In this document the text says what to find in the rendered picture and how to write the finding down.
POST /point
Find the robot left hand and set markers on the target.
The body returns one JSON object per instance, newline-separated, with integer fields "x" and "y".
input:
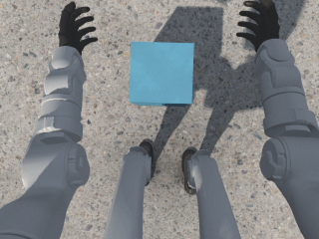
{"x": 69, "y": 34}

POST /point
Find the carton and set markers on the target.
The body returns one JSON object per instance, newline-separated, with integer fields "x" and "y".
{"x": 161, "y": 74}

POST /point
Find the robot left upper arm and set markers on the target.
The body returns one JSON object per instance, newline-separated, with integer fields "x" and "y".
{"x": 51, "y": 175}

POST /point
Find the left robot forearm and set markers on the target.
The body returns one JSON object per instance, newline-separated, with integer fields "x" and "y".
{"x": 62, "y": 101}

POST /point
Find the robot right upper arm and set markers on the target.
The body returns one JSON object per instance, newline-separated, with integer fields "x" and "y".
{"x": 292, "y": 163}

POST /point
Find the robot right hand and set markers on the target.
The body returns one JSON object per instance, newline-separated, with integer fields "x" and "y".
{"x": 267, "y": 26}

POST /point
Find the right robot foot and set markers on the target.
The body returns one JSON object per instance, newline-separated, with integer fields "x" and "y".
{"x": 185, "y": 157}

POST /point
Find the robot left shin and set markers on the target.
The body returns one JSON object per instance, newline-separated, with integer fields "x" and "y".
{"x": 134, "y": 148}

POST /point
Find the right robot forearm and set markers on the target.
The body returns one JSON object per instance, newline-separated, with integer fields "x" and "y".
{"x": 282, "y": 94}

